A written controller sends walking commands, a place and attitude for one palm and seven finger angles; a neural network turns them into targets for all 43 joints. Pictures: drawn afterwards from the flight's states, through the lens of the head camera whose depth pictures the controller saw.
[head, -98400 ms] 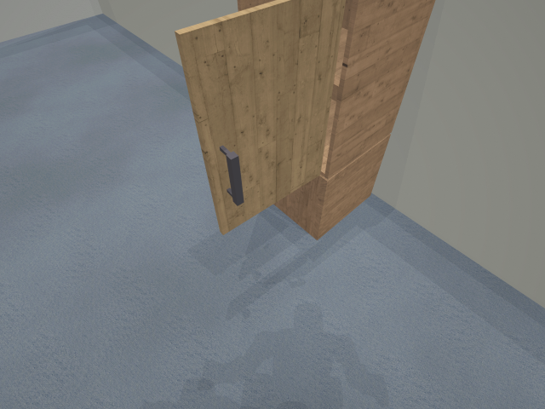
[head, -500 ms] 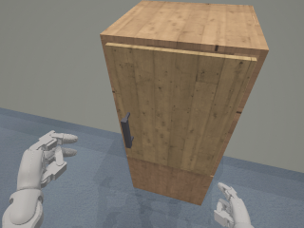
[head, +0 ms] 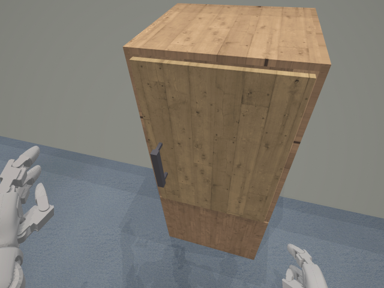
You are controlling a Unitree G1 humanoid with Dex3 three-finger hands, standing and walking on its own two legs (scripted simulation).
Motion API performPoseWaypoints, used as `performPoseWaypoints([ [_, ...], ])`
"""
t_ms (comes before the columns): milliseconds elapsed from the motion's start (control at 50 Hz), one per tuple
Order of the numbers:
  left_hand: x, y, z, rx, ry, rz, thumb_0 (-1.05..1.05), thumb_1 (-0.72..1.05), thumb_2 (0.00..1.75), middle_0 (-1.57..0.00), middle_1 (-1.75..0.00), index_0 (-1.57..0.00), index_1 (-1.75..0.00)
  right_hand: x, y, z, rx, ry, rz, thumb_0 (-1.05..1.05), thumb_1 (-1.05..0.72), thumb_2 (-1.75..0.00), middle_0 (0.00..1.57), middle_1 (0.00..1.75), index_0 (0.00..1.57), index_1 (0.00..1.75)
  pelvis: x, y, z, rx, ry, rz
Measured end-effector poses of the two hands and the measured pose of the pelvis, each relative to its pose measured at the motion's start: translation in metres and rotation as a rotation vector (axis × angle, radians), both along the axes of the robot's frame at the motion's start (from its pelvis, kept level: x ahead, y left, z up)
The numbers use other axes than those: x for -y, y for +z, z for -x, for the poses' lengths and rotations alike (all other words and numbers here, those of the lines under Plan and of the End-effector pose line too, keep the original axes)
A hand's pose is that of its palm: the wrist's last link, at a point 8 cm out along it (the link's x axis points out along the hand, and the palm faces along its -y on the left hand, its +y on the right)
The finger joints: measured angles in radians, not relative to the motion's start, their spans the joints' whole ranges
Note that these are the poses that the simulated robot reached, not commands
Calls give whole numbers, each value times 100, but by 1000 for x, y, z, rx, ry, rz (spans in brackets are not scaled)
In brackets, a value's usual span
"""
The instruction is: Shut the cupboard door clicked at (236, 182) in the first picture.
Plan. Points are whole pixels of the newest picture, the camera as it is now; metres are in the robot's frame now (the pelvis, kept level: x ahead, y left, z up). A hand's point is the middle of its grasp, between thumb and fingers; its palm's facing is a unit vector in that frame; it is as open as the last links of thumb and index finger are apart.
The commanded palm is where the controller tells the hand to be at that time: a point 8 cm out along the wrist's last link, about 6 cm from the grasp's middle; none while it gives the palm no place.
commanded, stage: draw the hand back to the body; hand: left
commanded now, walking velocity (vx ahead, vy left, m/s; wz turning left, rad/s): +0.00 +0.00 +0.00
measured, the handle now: (160, 165) +0.50 +0.18 -0.10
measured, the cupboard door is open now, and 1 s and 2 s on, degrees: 0 0 0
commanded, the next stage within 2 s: step back with the hand held close in 0.10 s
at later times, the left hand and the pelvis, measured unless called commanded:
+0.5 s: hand (50, 205) +0.19 +0.26 +0.15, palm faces +0.38 -0.79 -0.48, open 7.4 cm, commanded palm +0.14 +0.30 +0.18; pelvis +0.00 +0.00 +0.00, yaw +0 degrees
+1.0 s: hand out of the picture +0.11 +0.29 +0.16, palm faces +0.46 -0.75 -0.48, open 7.4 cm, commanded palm +0.04 +0.32 +0.18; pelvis -0.08 +0.02 -0.01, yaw +4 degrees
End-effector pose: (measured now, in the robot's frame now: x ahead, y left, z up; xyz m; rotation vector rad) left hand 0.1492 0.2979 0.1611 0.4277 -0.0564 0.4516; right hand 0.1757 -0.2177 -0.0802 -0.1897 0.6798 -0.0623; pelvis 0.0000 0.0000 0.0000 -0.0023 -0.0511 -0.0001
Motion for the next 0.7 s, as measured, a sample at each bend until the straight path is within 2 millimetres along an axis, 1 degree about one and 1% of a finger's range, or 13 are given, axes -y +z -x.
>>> performPoseWaypoints([
  [40,5,2,0,10,-14,-7,2,89,90,-22,-32,-23,-31,4,2,1,9,-6,6,1,-90,-90,20,30,20,30,3,0,-1,3,-1,1],
  [100,10,12,1,43,-28,-33,2,89,90,-22,-31,-22,-31,8,4,0,27,-12,6,1,-90,-90,20,30,20,30,6,0,-1,8,-1,1],
  [180,10,20,1,66,-24,-59,2,89,90,-22,-31,-22,-30,11,4,-4,41,-18,-5,1,-90,-90,20,30,20,30,10,0,-1,11,-4,1],
  [280,8,16,0,40,-10,-64,1,89,90,-21,-31,-22,-30,14,2,-6,30,-17,-14,1,-90,-90,20,30,20,30,13,0,0,-8,1,8],
  [360,5,9,-2,19,-18,-79,1,89,90,-21,-31,-21,-30,18,-3,-4,-14,-35,7,1,-90,-90,20,30,20,30,10,-2,1,-40,8,20],
  [440,4,7,-4,-1,-46,-88,2,89,90,-21,-31,-21,-30,21,-6,2,-55,-68,32,1,-90,-90,20,30,20,30,2,-3,1,-57,4,14],
  [560,-5,19,-5,9,-88,-149,2,89,90,-22,-31,-22,-30,16,-6,14,-81,-109,43,1,-90,-90,20,30,20,30,-8,-3,9,-68,-7,9],
  [640,-15,23,0,27,-97,-171,2,89,90,-22,-31,-22,-30,9,-2,25,-79,-123,40,1,-90,-90,20,30,20,30,-14,-4,19,-71,-14,12],
  [700,-19,20,9,33,-101,-162,1,89,90,-21,-31,-22,-30,4,2,35,-69,-125,42,1,-90,-90,20,30,20,30,-18,-4,28,-72,-16,14],
])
